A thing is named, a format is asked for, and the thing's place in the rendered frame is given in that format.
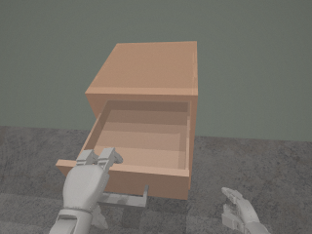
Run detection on left robot forearm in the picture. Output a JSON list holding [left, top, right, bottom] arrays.
[[49, 208, 94, 234]]

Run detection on robot left hand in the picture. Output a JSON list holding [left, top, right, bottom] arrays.
[[62, 147, 124, 230]]

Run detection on drawer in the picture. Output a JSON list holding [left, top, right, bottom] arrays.
[[56, 98, 190, 200]]

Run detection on handle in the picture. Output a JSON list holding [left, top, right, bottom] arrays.
[[97, 184, 149, 211]]

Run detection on cabinet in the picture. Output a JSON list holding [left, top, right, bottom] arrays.
[[85, 41, 198, 190]]

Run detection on robot right hand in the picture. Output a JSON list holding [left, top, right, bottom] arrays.
[[221, 187, 260, 234]]

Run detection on right robot forearm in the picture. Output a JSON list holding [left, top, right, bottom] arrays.
[[244, 221, 271, 234]]

